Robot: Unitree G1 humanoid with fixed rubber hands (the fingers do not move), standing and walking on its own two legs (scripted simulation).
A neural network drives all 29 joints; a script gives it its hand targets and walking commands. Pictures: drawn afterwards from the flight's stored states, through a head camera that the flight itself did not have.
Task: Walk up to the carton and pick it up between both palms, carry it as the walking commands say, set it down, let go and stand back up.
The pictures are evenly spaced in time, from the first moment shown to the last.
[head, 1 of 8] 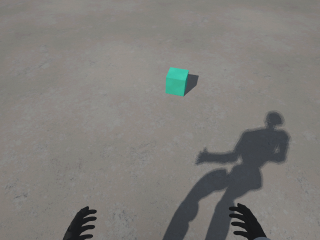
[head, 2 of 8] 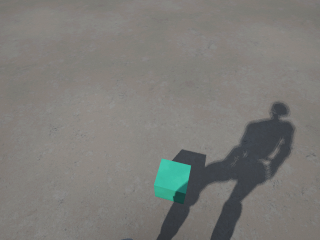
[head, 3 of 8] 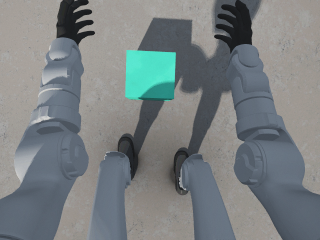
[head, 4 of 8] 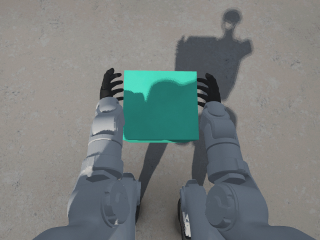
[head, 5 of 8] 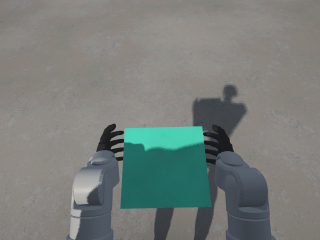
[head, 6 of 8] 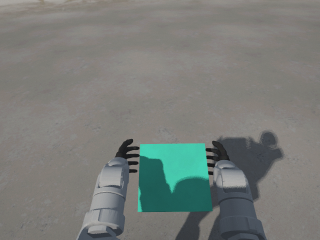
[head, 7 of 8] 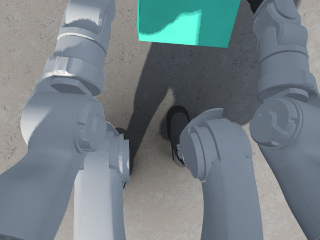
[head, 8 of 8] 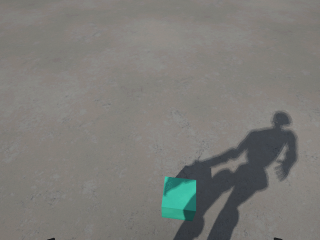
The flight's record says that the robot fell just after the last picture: no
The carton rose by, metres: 0.69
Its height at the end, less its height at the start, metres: +0.00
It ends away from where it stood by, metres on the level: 1.75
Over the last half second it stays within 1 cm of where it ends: yes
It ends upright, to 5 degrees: yes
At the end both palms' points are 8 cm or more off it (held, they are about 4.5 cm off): yes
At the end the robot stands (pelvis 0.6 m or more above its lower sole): yes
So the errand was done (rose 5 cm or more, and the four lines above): yes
